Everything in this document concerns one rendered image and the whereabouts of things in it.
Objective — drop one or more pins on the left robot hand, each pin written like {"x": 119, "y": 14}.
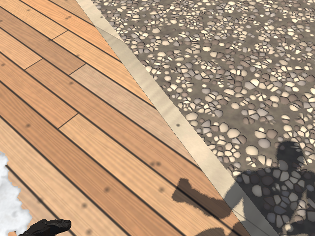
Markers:
{"x": 48, "y": 227}

